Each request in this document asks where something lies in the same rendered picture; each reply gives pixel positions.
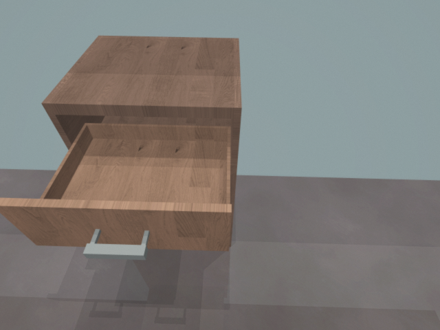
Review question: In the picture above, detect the cabinet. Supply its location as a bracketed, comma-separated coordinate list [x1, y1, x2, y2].
[41, 36, 242, 247]

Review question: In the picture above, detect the drawer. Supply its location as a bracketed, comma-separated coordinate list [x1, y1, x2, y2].
[0, 123, 232, 252]

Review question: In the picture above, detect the handle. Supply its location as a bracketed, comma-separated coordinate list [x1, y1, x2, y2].
[83, 229, 150, 260]

